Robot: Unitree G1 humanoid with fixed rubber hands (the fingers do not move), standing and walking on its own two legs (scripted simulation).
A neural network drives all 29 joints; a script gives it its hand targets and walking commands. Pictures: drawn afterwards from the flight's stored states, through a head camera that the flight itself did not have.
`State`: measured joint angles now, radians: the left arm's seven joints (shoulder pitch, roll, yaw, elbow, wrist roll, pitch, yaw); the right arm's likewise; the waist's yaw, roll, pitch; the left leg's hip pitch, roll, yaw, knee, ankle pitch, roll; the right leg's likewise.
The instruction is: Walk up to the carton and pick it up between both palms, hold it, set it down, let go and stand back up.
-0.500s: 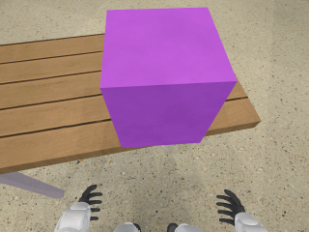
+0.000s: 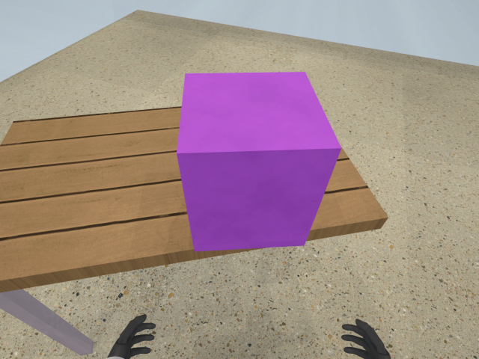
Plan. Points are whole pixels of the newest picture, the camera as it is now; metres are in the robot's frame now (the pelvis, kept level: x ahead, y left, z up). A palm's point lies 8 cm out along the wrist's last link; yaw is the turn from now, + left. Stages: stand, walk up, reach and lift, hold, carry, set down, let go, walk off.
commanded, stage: set down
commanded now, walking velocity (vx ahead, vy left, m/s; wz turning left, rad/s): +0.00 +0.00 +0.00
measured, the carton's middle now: (248, 164) +0.47 +0.01 +0.06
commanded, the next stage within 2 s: let go in 0.12 s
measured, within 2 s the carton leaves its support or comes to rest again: neither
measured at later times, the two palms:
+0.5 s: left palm (118, 346) +0.17 +0.23 -0.08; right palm (378, 353) +0.17 -0.22 -0.09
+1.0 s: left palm (114, 342) +0.17 +0.23 -0.07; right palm (383, 345) +0.17 -0.23 -0.08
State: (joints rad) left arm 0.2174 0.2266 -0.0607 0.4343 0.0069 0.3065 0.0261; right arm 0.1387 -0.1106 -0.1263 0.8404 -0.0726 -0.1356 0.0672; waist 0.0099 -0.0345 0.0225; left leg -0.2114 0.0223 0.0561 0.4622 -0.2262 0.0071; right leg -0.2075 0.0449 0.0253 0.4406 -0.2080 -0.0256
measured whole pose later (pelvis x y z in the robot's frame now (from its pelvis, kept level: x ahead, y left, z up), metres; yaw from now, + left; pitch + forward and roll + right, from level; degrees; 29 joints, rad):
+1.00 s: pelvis +0.03 +0.00 +0.00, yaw +0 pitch +0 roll -1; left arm 0.29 0.25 -0.04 0.35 -0.01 0.20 0.00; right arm 0.18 -0.16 -0.07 0.84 0.00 -0.27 0.04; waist 0.04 -0.04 -0.03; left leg -0.20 0.03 0.06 0.46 -0.26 0.00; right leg -0.19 0.05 0.03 0.42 -0.24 -0.03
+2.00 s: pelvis -0.02 +0.03 +0.00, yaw +5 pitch -1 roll -1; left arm 0.37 0.10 0.02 1.14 0.02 -0.01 0.03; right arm 0.38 -0.10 -0.02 1.04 -0.02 0.00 -0.02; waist 0.00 0.01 -0.02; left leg -0.26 -0.06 -0.01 0.46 -0.18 0.06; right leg -0.23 -0.03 -0.03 0.44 -0.20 0.03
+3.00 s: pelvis -0.01 +0.00 +0.00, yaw +5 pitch +0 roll +0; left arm 0.33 0.08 0.02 1.15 0.02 -0.01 0.04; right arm 0.36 -0.08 -0.02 1.10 -0.02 -0.01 -0.04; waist 0.00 0.00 -0.01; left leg -0.26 -0.01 -0.04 0.47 -0.20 0.00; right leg -0.23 0.01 -0.05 0.45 -0.22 -0.02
